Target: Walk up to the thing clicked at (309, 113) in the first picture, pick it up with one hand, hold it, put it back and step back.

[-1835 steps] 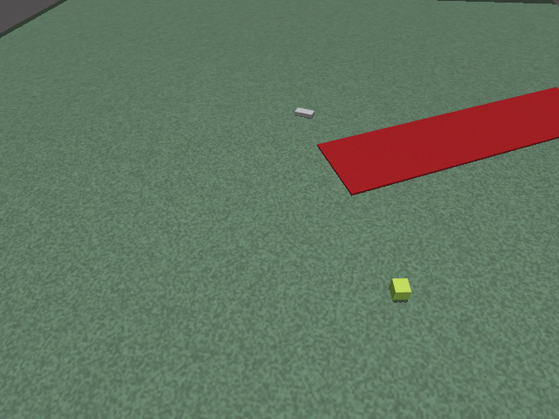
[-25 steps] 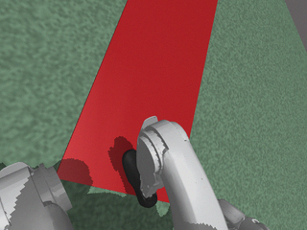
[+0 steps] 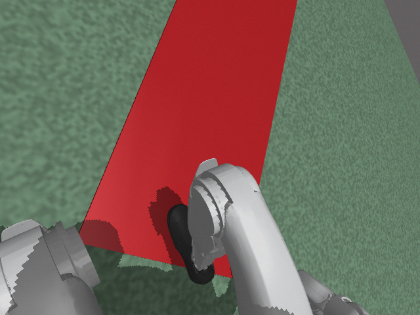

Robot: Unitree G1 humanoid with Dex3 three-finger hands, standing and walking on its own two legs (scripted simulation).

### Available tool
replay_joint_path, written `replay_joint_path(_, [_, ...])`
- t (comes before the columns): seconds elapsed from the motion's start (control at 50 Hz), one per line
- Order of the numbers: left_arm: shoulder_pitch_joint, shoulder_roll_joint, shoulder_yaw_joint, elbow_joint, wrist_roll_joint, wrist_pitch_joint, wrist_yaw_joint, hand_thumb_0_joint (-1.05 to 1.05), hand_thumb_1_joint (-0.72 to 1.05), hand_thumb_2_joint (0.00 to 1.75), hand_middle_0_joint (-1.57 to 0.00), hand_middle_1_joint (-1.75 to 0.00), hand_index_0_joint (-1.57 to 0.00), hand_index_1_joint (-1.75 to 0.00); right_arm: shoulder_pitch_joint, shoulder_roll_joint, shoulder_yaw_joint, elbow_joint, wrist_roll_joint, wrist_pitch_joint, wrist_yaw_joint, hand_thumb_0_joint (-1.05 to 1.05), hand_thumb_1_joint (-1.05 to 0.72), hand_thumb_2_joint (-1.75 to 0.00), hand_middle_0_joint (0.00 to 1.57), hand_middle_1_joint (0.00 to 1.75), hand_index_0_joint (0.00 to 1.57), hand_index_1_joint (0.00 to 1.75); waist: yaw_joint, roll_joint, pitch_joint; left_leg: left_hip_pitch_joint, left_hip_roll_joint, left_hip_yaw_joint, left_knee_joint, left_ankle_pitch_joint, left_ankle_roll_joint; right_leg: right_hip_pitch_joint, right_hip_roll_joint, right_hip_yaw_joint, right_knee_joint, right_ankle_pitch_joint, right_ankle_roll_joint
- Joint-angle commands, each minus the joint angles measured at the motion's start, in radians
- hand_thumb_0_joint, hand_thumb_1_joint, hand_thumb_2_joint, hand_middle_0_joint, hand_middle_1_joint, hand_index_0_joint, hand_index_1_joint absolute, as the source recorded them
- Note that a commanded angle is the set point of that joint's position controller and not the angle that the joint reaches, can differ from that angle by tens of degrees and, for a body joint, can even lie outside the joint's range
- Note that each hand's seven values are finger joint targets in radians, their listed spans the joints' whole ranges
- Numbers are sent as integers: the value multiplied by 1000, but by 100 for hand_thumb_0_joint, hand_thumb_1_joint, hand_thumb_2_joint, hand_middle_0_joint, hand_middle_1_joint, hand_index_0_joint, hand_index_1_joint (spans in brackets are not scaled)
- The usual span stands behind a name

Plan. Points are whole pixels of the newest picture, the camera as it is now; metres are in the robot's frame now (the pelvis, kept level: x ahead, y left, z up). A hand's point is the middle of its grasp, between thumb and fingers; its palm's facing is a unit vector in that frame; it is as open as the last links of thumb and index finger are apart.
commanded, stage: close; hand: left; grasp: from above
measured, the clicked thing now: out of the picture +0.44 +0.39 -0.29
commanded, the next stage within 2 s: settle in 1.00 s
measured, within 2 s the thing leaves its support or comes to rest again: leaves its support in 1.36 s
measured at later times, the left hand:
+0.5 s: hand out of the picture +0.42 +0.38 -0.26, palm faces -0.43 -0.19 -0.88, open 9.7 cm
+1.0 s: hand out of the picture +0.43 +0.38 -0.26, palm faces -0.43 -0.19 -0.88, open 8.3 cm
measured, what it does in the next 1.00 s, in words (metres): stands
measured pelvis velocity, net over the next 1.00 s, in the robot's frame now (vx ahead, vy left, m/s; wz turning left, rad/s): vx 0.00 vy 0.00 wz -0.01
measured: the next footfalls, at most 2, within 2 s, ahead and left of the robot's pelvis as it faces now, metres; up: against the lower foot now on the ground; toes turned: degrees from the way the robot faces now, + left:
none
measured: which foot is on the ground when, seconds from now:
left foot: down 0.00-1.00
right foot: down 0.00-1.00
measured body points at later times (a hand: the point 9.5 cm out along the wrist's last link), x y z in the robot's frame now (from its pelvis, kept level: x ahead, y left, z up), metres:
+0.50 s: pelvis +0.00 +0.00 +0.00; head +0.28 +0.16 +0.31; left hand +0.44 +0.39 -0.21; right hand +0.07 -0.25 -0.04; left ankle +0.06 +0.12 -0.27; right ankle +0.13 -0.14 -0.26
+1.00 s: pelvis +0.00 +0.00 +0.00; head +0.28 +0.16 +0.31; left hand +0.45 +0.39 -0.21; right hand +0.07 -0.25 -0.04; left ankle +0.06 +0.12 -0.27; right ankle +0.13 -0.14 -0.26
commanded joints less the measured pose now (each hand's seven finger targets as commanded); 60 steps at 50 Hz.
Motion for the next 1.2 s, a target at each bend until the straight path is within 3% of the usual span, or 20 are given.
replay_joint_path(0.0, [-200, 234, 18, -89, -12, -4, 44, 0, -1, 57, -39, -82, -43, -77, 178, -357, -108, 29, -1, 5, -15, 0, -89, -90, 20, 30, 20, 30, -74, 617, -600, 530, 58, 74, -307, 254, -41, 286, 22, -146, -152, 234, -85])
replay_joint_path(0.14, [-204, 243, 29, -88, -13, 4, 50, 0, 6, 51, -44, -77, -49, -71, 164, -367, -115, 22, 2, 1, -13, 0, -88, -90, 20, 30, 20, 30, -68, 631, -590, 550, 62, 64, -317, 259, -49, 250, 17, -149, -138, 224, -87])
replay_joint_path(0.2, [-201, 225, 7, -90, -12, 11, 40, 0, 10, 47, -47, -74, -52, -69, 180, -349, -97, 36, -1, -4, -7, 0, -89, -90, 20, 30, 20, 30, -73, 625, -586, 549, 61, 71, -300, 245, -43, 253, 16, -143, -140, 217, -81])
replay_joint_path(0.24, [-208, 269, 30, -107, -14, 13, 43, 0, 12, 46, -49, -72, -54, -67, 186, -368, -104, 24, 2, -4, -10, 0, -89, -90, 20, 30, 20, 30, -70, 626, -613, 547, 60, 76, -297, 260, -39, 284, 18, -137, -148, 236, -83])
replay_joint_path(0.28, [-206, 271, 42, -117, -23, 13, 44, 0, 15, 45, -52, -69, -57, -64, 173, -372, -113, 26, 5, -2, -13, 0, -88, -90, 20, 30, 20, 30, -64, 623, -619, 535, 61, 81, -300, 259, -39, 283, 20, -138, -155, 233, -84])
replay_joint_path(0.38, [-196, 245, 29, -84, -39, 16, 26, 0, 19, 41, -54, -68, -59, -62, 184, -357, -97, 41, 5, -5, -14, 0, -89, -90, 20, 30, 20, 30, -78, 613, -585, 519, 62, 75, -295, 240, -42, 261, 15, -142, -150, 214, -85])
replay_joint_path(0.5, [-180, 238, 17, -98, -49, 4, 11, 0, 28, 39, -62, -64, -67, -58, 180, -353, -97, 27, 6, 3, -21, 0, -88, -90, 20, 30, 20, 30, -68, 580, -589, 491, 56, 88, -294, 200, -31, 295, 22, -137, -168, 196, -83])
replay_joint_path(0.54, [-178, 237, 25, -107, -42, -2, 12, 0, 32, 35, -62, -64, -69, -57, 197, -347, -89, 39, 2, 8, -16, 0, -88, -89, 20, 30, 20, 30, -72, 609, -604, 528, 60, 78, -291, 258, -39, 284, 16, -142, -157, 226, -83])
replay_joint_path(0.62, [-160, 223, 22, -96, -56, -6, 10, 0, 35, 34, -66, -60, -72, -54, 190, -345, -92, 40, 5, 12, -17, 0, -88, -90, 20, 30, 20, 30, -70, 594, -603, 529, 61, 77, -299, 262, -40, 294, 20, -143, -164, 227, -83])
replay_joint_path(0.64, [-193, 257, 36, -146, -50, -13, 15, 0, 38, 34, -69, -60, -75, -54, 183, -368, -108, 32, 4, 13, -21, 0, -89, -90, 20, 30, 20, 30, -67, 617, -619, 523, 60, 82, -293, 268, -38, 303, 20, -140, -167, 241, -84])
replay_joint_path(0.7, [-154, 236, 28, -103, -40, -6, 10, 0, 43, 33, -72, -58, -78, -52, 205, -339, -88, 45, 1, 19, -14, 0, -88, -90, 20, 30, 20, 30, -63, 615, -608, 541, 61, 79, -294, 300, -42, 298, 19, -144, -155, 250, -84])
replay_joint_path(0.72, [-177, 246, 41, -132, -42, -11, 14, 0, 44, 32, -73, -59, -79, -53, 197, -357, -100, 48, 0, 21, -15, 0, -88, -90, 20, 30, 20, 30, -65, 623, -610, 541, 63, 73, -292, 306, -45, 278, 18, -149, -151, 251, -86])
replay_joint_path(0.78, [-179, 227, 20, -115, -42, -12, 16, 0, 49, 31, -77, -56, -83, -50, 184, -359, -107, 27, 4, 20, -21, 0, -88, -90, 20, 30, 20, 30, -73, 600, -590, 516, 57, 84, -301, 230, -37, 290, 19, -144, -165, 213, -86])
replay_joint_path(0.8, [-196, 246, 35, -146, -35, -14, 19, 0, 50, 29, -78, -55, -84, -49, 202, -368, -113, 29, -1, 20, -18, 0, -88, -90, 20, 30, 20, 30, -75, 615, -597, 520, 59, 80, -303, 257, -37, 293, 20, -145, -165, 234, -84])
replay_joint_path(0.82, [-182, 223, 16, -103, -29, -5, 12, 0, 50, 30, -77, -56, -83, -50, 199, -344, -96, 45, 2, 18, -18, 0, -88, -89, 20, 30, 20, 30, -68, 594, -579, 509, 55, 83, -291, 242, -36, 272, 15, -144, -155, 220, -86])
replay_joint_path(0.9, [-199, 243, 31, -137, -36, -14, 19, 0, 59, 31, -85, -54, -91, -48, 195, -366, -108, 30, 1, 21, -22, 0, -88, -90, 20, 30, 20, 30, -76, 590, -600, 515, 58, 74, -307, 234, -37, 280, 19, -148, -168, 212, -84])
replay_joint_path(1.0, [-179, 234, 19, -98, -31, -3, 14, 0, 64, 34, -90, -54, -95, -48, 188, -340, -89, 41, 3, 18, -18, 0, -89, -90, 20, 30, 20, 30, -68, 604, -596, 533, 60, 75, -298, 259, -39, 272, 15, -142, -155, 221, -84])
replay_joint_path(1.08, [-196, 243, 28, -120, -35, -5, 14, 0, 74, 32, -97, -52, -103, -46, 180, -358, -106, 32, 2, 21, -24, 0, -89, -90, 20, 30, 20, 30, -67, 600, -587, 509, 57, 81, -298, 238, -38, 269, 15, -141, -162, 213, -87])
replay_joint_path(1.14, [-198, 263, 35, -138, -30, 2, 3, 0, 62, 29, -94, -50, -100, -44, 186, -364, -113, 26, 5, 18, -25, 0, -90, -90, 20, 30, 20, 30, -64, 624, -588, 527, 58, 83, -302, 238, -41, 259, 11, -137, -159, 207, -88])
replay_joint_path(1.18, [-203, 285, 57, -178, -30, 7, 5, 0, 62, 26, -94, -47, -100, -41, 202, -366, -121, 28, 2, 24, -24, 0, -90, -90, 20, 30, 20, 30, -52, 647, -643, 550, 60, 82, -311, 266, -43, 280, 14, -138, -161, 228, -87])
